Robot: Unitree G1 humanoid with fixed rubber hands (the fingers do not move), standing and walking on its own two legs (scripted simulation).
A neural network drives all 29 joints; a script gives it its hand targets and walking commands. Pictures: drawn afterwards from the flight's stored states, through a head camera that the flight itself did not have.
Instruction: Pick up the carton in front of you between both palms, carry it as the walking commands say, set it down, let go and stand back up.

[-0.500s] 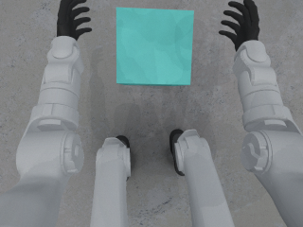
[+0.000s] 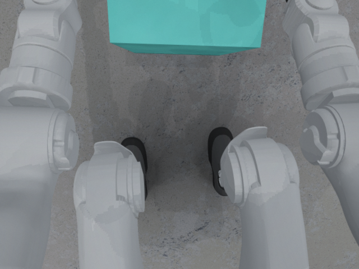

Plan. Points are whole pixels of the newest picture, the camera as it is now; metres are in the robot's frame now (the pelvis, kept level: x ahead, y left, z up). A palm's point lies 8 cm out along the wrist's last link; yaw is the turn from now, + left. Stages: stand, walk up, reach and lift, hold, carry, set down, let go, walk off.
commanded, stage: reach and lift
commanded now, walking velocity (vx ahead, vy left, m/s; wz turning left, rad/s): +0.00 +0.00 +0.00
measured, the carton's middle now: out of the picture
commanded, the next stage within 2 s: none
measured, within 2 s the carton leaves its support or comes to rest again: leaves its support in 0.84 s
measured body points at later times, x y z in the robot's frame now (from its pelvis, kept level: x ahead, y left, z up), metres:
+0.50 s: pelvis +0.00 +0.00 +0.00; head +0.38 +0.00 +0.23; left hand +0.58 +0.12 -0.19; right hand +0.55 -0.19 -0.19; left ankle +0.11 +0.13 -0.34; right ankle +0.11 -0.13 -0.34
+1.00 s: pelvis +0.00 +0.00 +0.01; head +0.34 +0.00 +0.30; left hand +0.56 +0.12 -0.11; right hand +0.54 -0.19 -0.11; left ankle +0.11 +0.13 -0.34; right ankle +0.11 -0.13 -0.34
